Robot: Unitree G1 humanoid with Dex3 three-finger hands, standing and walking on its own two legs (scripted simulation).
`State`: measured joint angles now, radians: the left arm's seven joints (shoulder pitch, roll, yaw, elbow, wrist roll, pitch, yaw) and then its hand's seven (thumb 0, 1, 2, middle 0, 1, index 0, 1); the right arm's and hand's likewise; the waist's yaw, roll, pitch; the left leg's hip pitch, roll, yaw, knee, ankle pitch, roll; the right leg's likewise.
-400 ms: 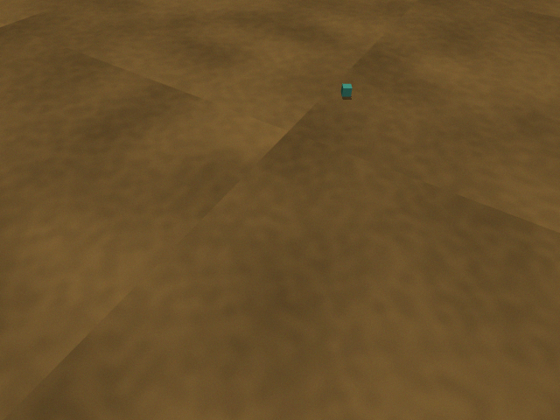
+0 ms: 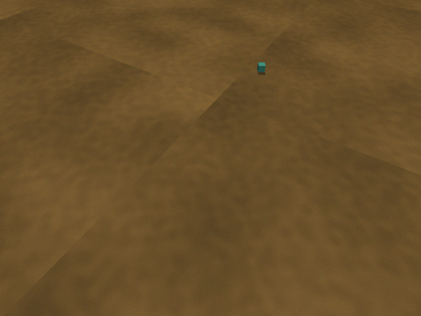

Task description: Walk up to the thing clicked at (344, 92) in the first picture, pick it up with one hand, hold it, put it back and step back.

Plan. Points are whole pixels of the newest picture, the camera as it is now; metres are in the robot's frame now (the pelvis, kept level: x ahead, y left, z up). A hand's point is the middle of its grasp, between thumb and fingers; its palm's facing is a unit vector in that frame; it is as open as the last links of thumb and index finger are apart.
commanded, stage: stand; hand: left
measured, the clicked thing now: (261, 67) +2.17 -0.45 -0.75
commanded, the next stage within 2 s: walk up in 0.72 s
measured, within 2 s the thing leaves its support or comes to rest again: neither
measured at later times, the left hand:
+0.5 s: hand out of the picture +0.08 +0.25 -0.15, palm faces -0.01 -0.94 -0.34, open 7.3 cm
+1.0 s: hand (99, 307) +0.17 +0.24 -0.12, palm faces -0.14 -0.91 -0.39, open 7.4 cm
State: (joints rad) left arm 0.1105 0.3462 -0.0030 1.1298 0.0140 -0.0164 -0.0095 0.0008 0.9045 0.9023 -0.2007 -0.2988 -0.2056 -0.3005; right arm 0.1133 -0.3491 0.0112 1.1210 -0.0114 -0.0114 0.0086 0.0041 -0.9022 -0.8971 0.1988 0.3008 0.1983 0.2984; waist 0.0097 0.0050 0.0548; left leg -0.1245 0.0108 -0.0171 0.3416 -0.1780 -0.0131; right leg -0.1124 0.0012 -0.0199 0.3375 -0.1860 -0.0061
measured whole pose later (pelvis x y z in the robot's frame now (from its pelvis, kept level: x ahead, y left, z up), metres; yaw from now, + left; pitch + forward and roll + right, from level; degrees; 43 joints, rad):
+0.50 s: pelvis +0.01 +0.00 +0.00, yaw +0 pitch -2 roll +0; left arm 0.11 0.35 0.00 1.13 0.01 -0.02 -0.01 0.00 0.90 0.90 -0.20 -0.30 -0.21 -0.30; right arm 0.11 -0.35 0.01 1.12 -0.01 -0.01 0.01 0.00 -0.90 -0.90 0.20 0.30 0.20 0.30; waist 0.01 0.01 0.05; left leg -0.11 0.01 -0.02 0.33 -0.18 -0.01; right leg -0.09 0.00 -0.02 0.32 -0.19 -0.01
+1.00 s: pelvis +0.05 -0.05 -0.01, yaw -7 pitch -2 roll +2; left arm 0.18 0.47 0.10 1.00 0.04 0.00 -0.14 0.00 0.91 0.90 -0.20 -0.30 -0.20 -0.30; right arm 0.25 -0.46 -0.10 1.03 -0.06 -0.07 0.05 0.00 -0.90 -0.90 0.20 0.30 0.20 0.30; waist -0.01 0.00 0.01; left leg 0.00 0.10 0.11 0.32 -0.29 -0.01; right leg -0.46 -0.11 0.00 0.76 -0.35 0.01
